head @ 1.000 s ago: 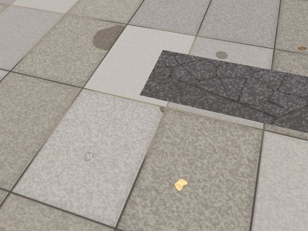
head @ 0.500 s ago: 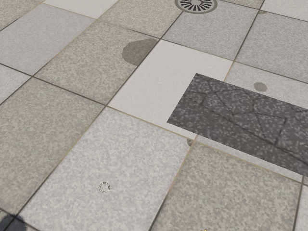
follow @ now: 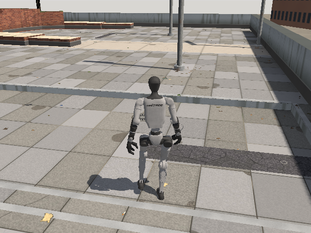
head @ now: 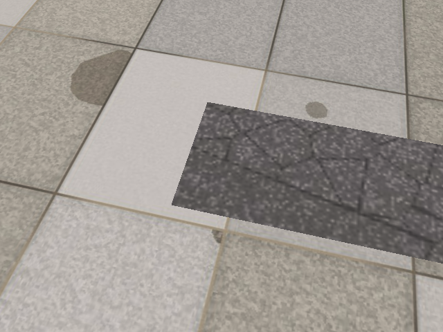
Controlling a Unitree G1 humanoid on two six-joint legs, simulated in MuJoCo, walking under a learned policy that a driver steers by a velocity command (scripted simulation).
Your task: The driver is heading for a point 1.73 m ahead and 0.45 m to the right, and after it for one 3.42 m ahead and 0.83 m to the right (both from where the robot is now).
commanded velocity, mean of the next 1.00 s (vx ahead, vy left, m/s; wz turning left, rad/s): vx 0.50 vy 0.00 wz -0.52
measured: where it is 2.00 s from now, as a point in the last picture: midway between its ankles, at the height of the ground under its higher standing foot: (313, 170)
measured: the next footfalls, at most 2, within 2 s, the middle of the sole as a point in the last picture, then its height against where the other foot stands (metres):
left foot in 0.18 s outside the picture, level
right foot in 0.70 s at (281, 322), level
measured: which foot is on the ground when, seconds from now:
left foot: up 0.00-0.16, down 0.18-0.72, up 0.74-1.00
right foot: down 0.00-0.18, up 0.20-0.68, down 0.70-1.00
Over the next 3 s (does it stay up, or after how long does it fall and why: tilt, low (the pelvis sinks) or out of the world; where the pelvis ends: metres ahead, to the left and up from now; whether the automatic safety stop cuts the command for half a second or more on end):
stays up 1.49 -0.35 0.00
